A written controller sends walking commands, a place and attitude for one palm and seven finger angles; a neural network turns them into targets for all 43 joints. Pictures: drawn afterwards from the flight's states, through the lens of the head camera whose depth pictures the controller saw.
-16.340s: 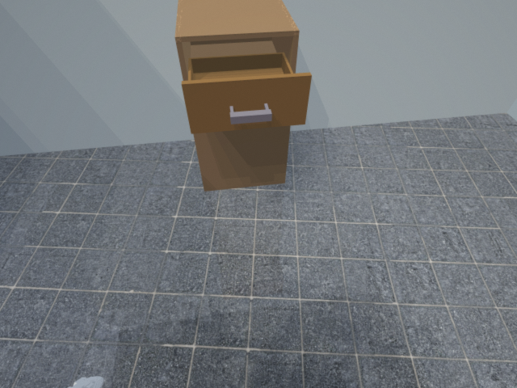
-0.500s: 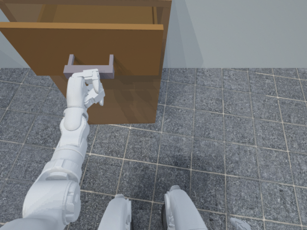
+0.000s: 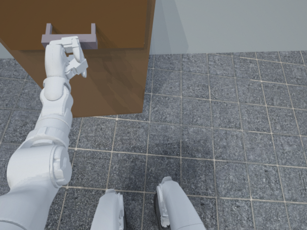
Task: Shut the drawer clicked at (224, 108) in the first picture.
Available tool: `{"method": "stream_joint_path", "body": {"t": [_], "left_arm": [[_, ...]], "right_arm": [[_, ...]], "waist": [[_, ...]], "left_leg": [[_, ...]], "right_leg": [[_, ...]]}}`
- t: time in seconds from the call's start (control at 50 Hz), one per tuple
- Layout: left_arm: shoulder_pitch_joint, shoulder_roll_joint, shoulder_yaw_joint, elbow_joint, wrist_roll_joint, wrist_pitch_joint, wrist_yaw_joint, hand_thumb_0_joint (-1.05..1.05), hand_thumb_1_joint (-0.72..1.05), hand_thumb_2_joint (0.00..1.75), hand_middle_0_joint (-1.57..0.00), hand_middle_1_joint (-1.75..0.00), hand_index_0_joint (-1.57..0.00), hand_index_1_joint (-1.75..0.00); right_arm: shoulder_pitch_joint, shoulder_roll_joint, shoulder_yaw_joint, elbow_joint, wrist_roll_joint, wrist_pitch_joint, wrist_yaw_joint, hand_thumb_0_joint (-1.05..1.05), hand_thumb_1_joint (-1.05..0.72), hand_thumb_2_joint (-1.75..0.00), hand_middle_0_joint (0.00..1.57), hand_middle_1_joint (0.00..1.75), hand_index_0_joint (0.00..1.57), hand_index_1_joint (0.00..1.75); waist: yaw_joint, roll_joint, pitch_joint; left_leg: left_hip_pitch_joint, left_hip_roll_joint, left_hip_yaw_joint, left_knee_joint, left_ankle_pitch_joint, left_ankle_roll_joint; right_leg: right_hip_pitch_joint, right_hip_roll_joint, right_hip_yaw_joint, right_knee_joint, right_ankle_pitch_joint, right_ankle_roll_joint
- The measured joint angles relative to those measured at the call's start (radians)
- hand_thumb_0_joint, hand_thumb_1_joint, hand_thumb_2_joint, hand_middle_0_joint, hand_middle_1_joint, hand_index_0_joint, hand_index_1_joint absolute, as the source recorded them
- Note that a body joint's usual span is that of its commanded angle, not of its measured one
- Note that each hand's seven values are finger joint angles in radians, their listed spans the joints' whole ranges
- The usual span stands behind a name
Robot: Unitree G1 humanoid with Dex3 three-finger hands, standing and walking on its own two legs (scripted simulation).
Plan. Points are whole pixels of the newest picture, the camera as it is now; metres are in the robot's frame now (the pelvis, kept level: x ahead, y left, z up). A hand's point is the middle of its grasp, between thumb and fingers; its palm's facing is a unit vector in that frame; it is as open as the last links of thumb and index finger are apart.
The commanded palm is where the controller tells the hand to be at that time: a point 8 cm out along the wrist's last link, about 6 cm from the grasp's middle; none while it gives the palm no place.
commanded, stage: push the drawer shut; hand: left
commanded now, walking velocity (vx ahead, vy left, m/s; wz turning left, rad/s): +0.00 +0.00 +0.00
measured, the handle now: (71, 34) +0.61 +0.15 +0.04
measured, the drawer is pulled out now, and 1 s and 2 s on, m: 0.02 0.00 0.00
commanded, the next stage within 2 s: pull the fist back off the drawer in 0.56 s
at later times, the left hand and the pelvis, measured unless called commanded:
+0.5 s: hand (81, 54) +0.55 +0.12 +0.04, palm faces -0.01 -1.00 -0.04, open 3.0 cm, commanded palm +0.57 +0.15 +0.04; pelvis -0.01 +0.00 -0.01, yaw +0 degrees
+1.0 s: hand (80, 53) +0.56 +0.12 +0.04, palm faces -0.02 -1.00 -0.04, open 3.1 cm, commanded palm +0.55 +0.14 +0.04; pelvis -0.03 +0.01 -0.02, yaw +0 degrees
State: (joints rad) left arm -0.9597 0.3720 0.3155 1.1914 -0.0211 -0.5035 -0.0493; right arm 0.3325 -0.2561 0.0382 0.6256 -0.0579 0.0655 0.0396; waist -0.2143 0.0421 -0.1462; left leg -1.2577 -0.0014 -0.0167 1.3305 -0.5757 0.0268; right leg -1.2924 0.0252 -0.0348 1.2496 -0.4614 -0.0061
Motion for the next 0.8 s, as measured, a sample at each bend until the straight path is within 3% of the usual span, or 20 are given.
{"method": "stream_joint_path", "body": {"t": [0.18, 0.34, 0.8], "left_arm": [[-0.07, 0.031, 0.009, 0.033, 0.021, 0.022, 0.02, 0.04, 0.83, 0.91, -1.4, -1.6, -1.4, -1.6], [-0.107, 0.041, 0.009, 0.077, 0.041, 0.018, 0.02, 0.01, 0.78, 0.96, -1.4, -1.6, -1.4, -1.6], [-0.268, 0.158, -0.041, 0.175, 0.055, 0.086, 0.014, 0.02, 0.64, 0.98, -1.4, -1.6, -1.4, -1.6]], "right_arm": [[0.018, 0.004, 0.008, 0.0, -0.012, 0.012, 0.009, 0.01, -0.91, -0.9, 0.2, 0.3, 0.21, 0.3], [0.025, 0.008, 0.019, 0.01, -0.018, 0.018, 0.012, 0.01, -0.91, -0.9, 0.2, 0.3, 0.21, 0.3], [0.017, -0.009, 0.054, 0.022, -0.017, -0.056, -0.013, 0.01, -0.91, -0.9, 0.2, 0.3, 0.21, 0.3]], "waist": [[-0.021, 0.009, 0.003], [-0.023, 0.008, 0.005], [-0.081, 0.004, 0.01]], "left_leg": [[-0.032, 0.001, -0.008, 0.013, -0.004, 0.002], [-0.048, -0.001, -0.021, 0.023, -0.002, 0.001], [-0.17, -0.009, -0.047, 0.083, 0.035, 0.003]], "right_leg": [[-0.025, 0.001, -0.007, 0.002, -0.001, 0.003], [-0.033, -0.001, -0.02, 0.004, 0.001, 0.002], [-0.131, -0.009, -0.047, 0.035, 0.044, 0.004]]}}
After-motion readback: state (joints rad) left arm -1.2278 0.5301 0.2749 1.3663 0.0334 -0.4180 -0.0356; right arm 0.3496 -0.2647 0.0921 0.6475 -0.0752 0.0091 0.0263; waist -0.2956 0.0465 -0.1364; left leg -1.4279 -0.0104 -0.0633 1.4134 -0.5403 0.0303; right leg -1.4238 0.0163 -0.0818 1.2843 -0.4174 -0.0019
